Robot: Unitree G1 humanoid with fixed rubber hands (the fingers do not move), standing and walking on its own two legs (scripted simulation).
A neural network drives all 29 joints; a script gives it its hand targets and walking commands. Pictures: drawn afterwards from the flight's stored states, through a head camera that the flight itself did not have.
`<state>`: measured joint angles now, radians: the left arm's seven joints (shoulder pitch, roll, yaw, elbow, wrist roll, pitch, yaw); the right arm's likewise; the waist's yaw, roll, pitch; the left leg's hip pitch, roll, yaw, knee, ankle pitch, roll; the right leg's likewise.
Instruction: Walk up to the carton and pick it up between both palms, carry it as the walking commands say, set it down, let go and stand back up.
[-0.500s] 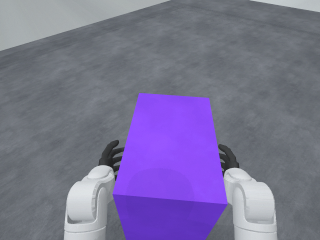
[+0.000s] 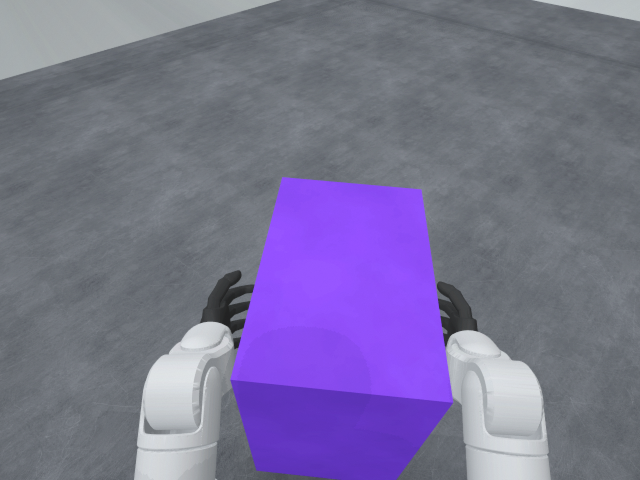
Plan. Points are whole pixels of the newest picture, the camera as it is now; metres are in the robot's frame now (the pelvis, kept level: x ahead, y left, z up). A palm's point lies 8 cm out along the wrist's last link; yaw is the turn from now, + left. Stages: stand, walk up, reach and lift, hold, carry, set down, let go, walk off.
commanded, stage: carry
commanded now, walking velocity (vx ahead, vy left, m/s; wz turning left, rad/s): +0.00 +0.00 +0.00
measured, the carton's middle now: (337, 332) +0.31 -0.01 +0.02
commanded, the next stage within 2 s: none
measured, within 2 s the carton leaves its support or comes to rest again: neither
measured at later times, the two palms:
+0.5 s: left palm (217, 325) +0.28 +0.14 +0.07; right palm (444, 335) +0.28 -0.13 +0.05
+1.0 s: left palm (224, 325) +0.29 +0.13 +0.06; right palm (449, 335) +0.28 -0.14 +0.05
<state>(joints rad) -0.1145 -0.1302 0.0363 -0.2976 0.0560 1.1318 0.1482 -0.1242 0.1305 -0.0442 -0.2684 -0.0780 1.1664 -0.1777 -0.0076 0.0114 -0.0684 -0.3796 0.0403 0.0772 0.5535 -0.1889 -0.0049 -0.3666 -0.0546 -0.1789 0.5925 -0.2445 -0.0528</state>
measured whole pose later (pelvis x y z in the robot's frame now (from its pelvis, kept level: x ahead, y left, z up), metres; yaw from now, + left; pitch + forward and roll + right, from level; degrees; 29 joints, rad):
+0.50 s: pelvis +0.01 +0.01 +0.00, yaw +0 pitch +1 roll +1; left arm -0.15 -0.13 0.05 -0.16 0.08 1.03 0.13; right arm -0.14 0.13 -0.06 -0.14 -0.10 1.05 -0.15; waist 0.00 0.00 -0.05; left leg -0.36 0.03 0.08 0.55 -0.21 0.00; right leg -0.35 -0.07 -0.18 0.59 -0.27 -0.04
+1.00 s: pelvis +0.02 +0.00 +0.00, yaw +0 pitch +1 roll +1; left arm -0.12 -0.13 0.04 -0.16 0.08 0.99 0.13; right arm -0.12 0.13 -0.05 -0.13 -0.10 1.02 -0.15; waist 0.00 0.01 -0.04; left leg -0.35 0.04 0.07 0.55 -0.22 -0.01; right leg -0.33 -0.05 -0.18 0.59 -0.27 -0.05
